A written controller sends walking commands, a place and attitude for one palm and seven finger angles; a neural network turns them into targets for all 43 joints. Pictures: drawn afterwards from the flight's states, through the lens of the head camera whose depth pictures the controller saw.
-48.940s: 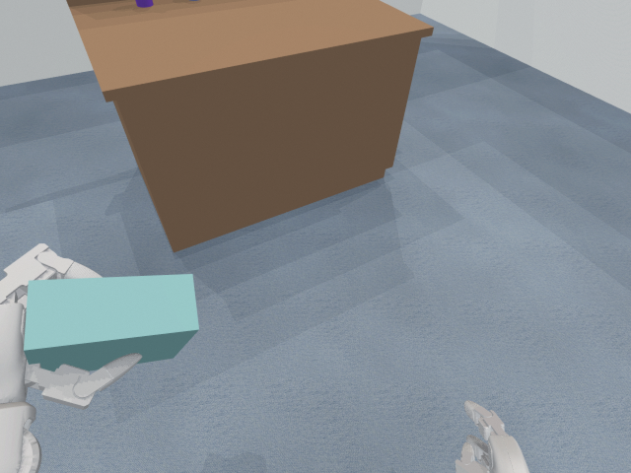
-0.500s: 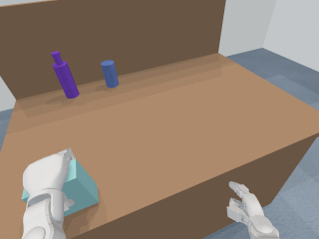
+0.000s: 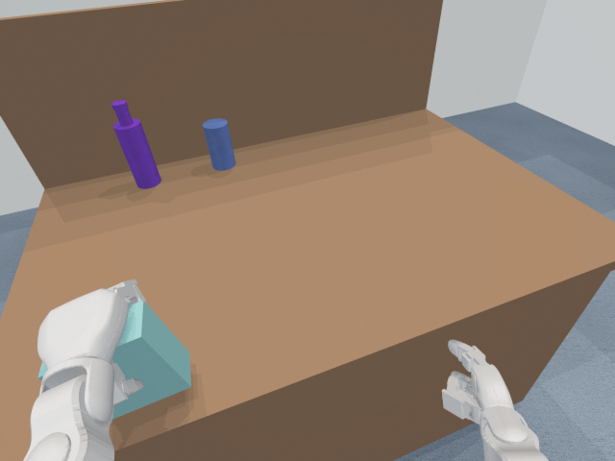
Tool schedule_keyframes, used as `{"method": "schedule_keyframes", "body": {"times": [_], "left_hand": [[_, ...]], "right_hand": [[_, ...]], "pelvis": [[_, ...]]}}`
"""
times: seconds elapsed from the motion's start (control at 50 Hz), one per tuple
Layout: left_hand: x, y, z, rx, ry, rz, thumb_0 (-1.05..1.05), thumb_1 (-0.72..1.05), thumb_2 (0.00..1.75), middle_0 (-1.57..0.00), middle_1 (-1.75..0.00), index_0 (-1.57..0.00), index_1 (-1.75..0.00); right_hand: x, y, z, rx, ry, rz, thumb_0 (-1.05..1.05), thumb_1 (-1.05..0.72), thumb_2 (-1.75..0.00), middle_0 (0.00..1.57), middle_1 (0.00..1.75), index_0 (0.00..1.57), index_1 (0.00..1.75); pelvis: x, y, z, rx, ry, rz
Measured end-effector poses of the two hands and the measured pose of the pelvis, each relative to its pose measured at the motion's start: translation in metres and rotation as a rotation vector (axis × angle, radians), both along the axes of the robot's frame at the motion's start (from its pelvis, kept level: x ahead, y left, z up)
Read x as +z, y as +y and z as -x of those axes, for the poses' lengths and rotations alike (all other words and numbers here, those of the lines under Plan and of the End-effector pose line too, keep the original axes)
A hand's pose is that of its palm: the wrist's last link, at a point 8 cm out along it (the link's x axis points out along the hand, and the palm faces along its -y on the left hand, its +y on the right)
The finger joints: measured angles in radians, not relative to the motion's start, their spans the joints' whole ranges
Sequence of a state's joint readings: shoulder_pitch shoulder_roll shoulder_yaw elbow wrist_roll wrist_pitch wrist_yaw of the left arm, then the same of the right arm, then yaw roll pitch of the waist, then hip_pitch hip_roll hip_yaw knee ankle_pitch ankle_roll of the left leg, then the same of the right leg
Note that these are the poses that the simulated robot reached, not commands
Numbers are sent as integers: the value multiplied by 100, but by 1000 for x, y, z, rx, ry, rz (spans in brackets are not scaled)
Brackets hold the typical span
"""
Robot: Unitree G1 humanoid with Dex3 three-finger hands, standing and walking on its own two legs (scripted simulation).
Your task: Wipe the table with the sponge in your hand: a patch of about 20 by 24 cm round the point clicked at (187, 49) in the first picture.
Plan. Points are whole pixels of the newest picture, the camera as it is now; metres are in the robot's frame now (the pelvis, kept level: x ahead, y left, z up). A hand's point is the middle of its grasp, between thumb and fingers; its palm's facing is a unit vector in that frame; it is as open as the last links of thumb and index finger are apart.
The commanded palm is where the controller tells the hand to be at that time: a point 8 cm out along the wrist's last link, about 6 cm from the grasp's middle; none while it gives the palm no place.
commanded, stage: lift the sponge slowly off the table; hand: left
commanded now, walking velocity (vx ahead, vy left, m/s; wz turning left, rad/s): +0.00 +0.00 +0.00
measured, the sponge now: (133, 371) +0.19 +0.28 +0.04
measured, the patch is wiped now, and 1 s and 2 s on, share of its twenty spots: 1.00 1.00 1.00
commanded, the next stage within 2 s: bring the sponge back beside the body in 1.30 s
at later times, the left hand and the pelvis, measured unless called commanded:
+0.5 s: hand (109, 327) +0.19 +0.27 +0.13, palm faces +0.21 -0.17 -0.96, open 9.9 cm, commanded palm +0.16 +0.27 +0.20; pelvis -0.01 +0.00 +0.00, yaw +0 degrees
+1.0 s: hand (98, 295) +0.21 +0.28 +0.17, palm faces +0.29 -0.18 -0.94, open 9.9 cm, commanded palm +0.16 +0.28 +0.24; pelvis -0.02 +0.00 +0.00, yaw +0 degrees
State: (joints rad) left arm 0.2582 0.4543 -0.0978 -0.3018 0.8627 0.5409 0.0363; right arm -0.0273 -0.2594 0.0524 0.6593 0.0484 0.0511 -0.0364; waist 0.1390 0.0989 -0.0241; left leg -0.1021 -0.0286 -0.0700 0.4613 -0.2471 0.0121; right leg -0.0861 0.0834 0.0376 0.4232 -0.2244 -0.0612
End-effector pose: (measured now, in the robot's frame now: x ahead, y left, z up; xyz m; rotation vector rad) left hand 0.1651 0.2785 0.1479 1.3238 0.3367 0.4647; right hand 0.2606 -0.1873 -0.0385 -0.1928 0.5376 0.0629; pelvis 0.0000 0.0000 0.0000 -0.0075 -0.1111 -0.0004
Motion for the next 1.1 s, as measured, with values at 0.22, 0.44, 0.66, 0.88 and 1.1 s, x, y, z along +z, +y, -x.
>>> {"method": "schedule_keyframes", "body": {"times": [0.22,0.44,0.66,0.88,1.1], "left_hand": [[21,-12,-4,-45,-63,1,0,-51,106,-73,-136,-77,-133],[32,-5,3,-17,-79,-4,0,-51,106,-73,-136,-77,-133],[47,-5,-2,-40,-115,-12,0,-51,106,-73,-136,-77,-133],[62,-2,-7,-42,-157,-4,0,-51,106,-73,-136,-77,-133],[73,4,-10,-34,-182,6,0,-51,106,-73,-136,-77,-133]], "right_hand": [[0,2,9,2,-7,-34,2,-90,-90,20,30,20,30],[-4,-8,18,-16,-1,-14,2,-90,-90,20,30,20,30],[-2,-5,18,-18,-23,-14,2,-90,-90,20,30,20,30],[0,3,16,-6,-26,-24,2,-90,-90,20,30,20,30],[0,6,12,-2,-25,-15,2,-90,-90,20,30,20,30]], "pelvis": [[1,-3,6,-10,0,-5],[0,-5,12,-6,-4,-6],[0,-4,17,-4,-5,-7],[0,-2,16,-7,3,-7],[0,2,15,-5,9,-6]]}}
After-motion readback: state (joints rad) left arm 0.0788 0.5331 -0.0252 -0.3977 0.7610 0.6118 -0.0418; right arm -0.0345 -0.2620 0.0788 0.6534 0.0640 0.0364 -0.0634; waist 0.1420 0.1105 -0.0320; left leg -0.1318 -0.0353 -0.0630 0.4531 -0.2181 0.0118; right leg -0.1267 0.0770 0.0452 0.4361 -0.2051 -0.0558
